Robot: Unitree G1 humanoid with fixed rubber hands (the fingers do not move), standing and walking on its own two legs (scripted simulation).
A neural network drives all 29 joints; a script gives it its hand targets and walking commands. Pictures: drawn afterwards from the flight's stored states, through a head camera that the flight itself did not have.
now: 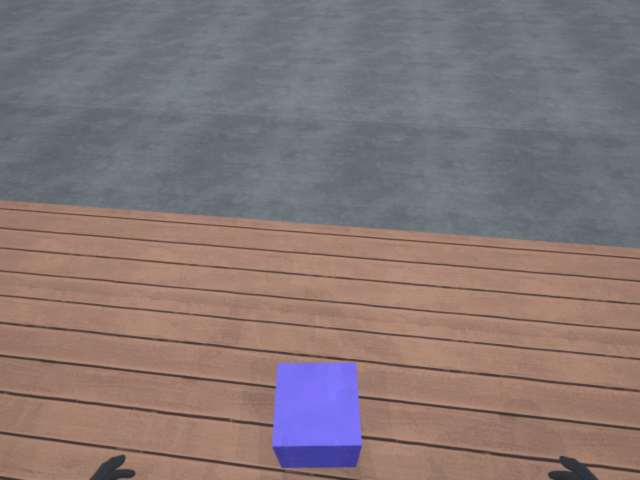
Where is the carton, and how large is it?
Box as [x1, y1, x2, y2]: [272, 362, 361, 467]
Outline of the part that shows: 355,362 277,363 272,446 281,467 355,466 361,446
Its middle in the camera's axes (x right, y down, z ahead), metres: +0.00 +0.50 +1.07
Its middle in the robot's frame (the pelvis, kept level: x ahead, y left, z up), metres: +0.38 +0.04 -0.66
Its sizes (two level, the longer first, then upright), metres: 0.210 0.200 0.250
